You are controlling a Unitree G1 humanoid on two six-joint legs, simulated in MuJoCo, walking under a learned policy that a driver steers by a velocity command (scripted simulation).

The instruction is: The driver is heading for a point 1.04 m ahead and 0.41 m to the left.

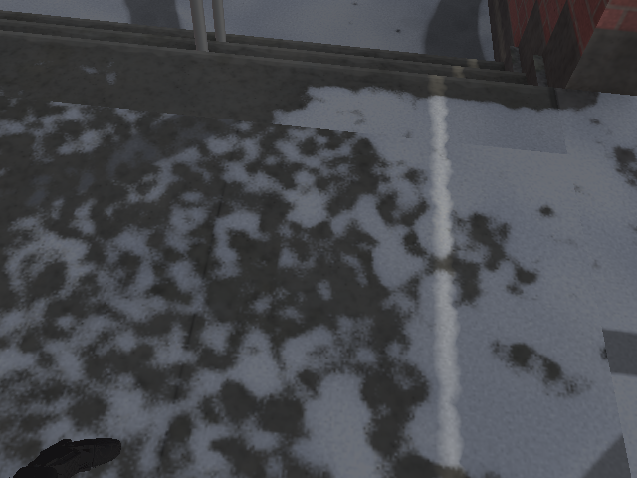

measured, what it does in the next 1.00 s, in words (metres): steps on the spot, turning left: right foot, then left foot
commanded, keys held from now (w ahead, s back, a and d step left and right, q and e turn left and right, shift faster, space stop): q+shift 0.64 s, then e+shift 0.36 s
